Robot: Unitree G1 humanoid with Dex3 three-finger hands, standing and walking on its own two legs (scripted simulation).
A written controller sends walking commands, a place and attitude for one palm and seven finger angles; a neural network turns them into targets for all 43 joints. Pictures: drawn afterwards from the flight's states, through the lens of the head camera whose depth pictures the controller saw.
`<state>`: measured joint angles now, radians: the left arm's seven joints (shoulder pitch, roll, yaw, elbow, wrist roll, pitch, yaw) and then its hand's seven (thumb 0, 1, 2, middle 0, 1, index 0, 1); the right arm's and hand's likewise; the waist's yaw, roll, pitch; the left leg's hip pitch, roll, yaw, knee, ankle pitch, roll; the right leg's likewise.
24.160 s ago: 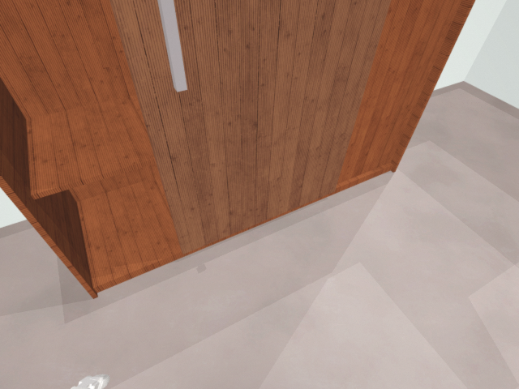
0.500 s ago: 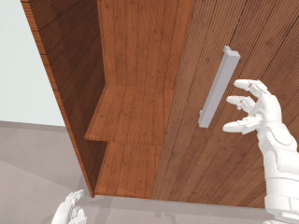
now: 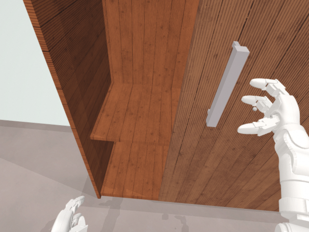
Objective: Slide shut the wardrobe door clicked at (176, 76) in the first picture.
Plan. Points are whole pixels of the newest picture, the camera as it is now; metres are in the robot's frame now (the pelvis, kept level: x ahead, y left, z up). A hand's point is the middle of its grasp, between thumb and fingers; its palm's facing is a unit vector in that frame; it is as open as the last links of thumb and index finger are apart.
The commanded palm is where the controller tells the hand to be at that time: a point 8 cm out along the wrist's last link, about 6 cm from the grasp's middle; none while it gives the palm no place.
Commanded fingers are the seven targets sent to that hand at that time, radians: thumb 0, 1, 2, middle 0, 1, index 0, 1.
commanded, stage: move the hooked fingers beside the handle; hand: right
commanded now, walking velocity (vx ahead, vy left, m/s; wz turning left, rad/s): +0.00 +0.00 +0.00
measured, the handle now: (222, 87) +0.45 -0.13 +0.18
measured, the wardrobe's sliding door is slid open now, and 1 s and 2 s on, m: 0.37 0.37 0.37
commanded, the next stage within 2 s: none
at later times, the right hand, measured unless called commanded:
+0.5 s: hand (260, 104) +0.37 -0.20 +0.20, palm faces +0.03 +1.00 -0.03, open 14.0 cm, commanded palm +0.35 -0.25 +0.19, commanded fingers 0.00 0.50 -0.30 0.30 1.20 0.30 1.20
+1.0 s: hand (250, 116) +0.37 -0.19 +0.17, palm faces -0.01 +1.00 -0.04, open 14.0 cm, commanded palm +0.35 -0.25 +0.19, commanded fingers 0.00 0.50 -0.30 0.30 1.20 0.30 1.20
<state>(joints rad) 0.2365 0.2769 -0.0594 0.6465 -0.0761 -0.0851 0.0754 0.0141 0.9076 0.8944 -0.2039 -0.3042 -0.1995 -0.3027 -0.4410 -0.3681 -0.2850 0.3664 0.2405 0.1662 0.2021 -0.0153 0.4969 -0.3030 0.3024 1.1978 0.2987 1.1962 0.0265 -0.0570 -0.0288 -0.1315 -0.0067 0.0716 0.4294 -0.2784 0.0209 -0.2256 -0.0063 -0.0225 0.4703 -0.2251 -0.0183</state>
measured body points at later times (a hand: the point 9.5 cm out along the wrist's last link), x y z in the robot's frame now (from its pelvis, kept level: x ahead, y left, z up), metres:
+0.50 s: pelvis +0.00 +0.00 +0.00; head -0.02 +0.02 +0.45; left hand +0.17 +0.24 -0.09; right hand +0.37 -0.26 +0.21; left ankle -0.03 +0.10 -0.74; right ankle +0.02 -0.11 -0.74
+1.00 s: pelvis +0.01 +0.00 +0.00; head +0.00 +0.02 +0.45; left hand +0.16 +0.25 -0.10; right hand +0.36 -0.25 +0.17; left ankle -0.03 +0.10 -0.74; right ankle +0.02 -0.11 -0.74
